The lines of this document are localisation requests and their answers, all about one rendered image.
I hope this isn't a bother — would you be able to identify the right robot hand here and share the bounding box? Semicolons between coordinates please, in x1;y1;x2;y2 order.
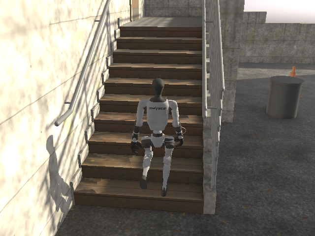
174;137;184;147

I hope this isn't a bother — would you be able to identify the right robot forearm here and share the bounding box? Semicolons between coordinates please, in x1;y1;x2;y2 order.
175;120;183;139

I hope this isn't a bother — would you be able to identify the left robot hand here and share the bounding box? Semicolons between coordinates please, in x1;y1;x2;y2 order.
130;142;142;154

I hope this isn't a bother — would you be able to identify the left robot forearm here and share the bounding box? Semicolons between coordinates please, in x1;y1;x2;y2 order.
131;120;141;142

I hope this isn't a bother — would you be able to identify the left robot foot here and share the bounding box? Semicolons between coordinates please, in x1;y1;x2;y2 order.
140;175;147;189

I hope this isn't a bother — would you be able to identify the robot foot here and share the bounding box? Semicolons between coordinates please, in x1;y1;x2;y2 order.
161;185;168;197
140;175;147;189

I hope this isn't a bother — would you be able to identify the right robot foot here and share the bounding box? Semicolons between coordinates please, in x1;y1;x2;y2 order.
161;185;168;197

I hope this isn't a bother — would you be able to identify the robot right upper arm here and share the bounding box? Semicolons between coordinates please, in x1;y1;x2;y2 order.
168;100;180;127

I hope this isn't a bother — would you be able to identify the robot left upper arm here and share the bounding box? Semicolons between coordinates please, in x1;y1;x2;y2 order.
135;99;148;127

